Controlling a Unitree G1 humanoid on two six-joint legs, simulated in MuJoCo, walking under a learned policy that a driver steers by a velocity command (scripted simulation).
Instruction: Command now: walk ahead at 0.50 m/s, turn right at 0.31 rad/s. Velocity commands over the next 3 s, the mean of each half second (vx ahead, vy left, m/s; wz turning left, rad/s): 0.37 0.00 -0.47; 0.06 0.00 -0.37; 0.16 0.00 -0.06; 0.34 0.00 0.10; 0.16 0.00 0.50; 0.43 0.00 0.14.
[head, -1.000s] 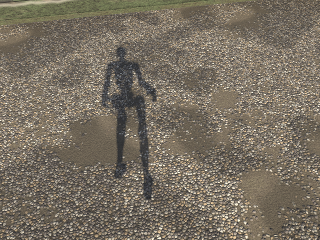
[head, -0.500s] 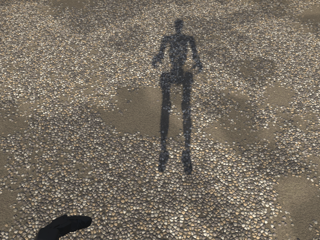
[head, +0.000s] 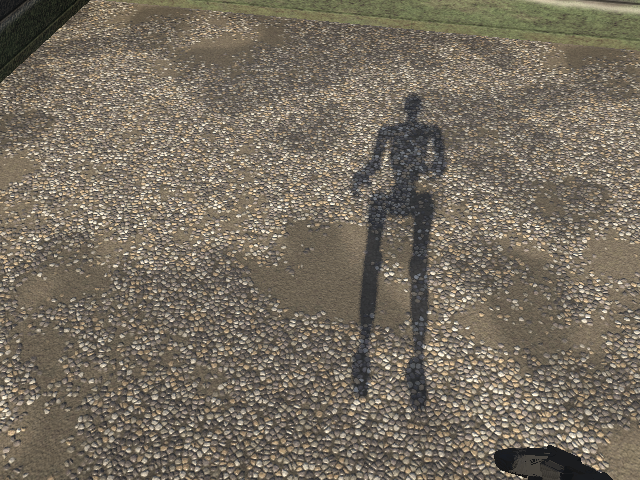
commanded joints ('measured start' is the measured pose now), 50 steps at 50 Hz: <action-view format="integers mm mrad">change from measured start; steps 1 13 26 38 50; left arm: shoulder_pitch -78 -93 -32 5 -36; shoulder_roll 68 105 163 140 152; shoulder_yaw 21 45 74 64 51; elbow -88 -128 -135 -117 -107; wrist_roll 0 -8 -12 0 -1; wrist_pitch -10 33 49 30 12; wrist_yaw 7 15 17 25 10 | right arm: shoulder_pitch -57 6 30 62 45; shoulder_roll -120 -104 -151 -131 -100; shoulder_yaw -38 -52 -98 -103 -79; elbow -84 -115 -95 -57 -56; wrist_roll -5 -22 -19 -6 -12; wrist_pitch -25 -28 2 29 40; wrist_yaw -9 -15 -14 -4 -8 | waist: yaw -22 -14 27 5 -5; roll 37 -7 -39 -1 -120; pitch -65 -86 -115 -153 -32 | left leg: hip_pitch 51 151 211 421 258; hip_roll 115 112 148 215 104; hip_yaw -109 55 119 89 144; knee -146 23 89 -3 -47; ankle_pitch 137 362 393 411 -13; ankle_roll -2 -41 -8 29 -3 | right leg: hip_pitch -18 -124 -258 -389 -368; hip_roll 16 30 29 66 31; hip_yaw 35 167 340 323 419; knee -33 36 61 21 -155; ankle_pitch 82 248 419 166 158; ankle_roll -41 -59 -84 -52 -76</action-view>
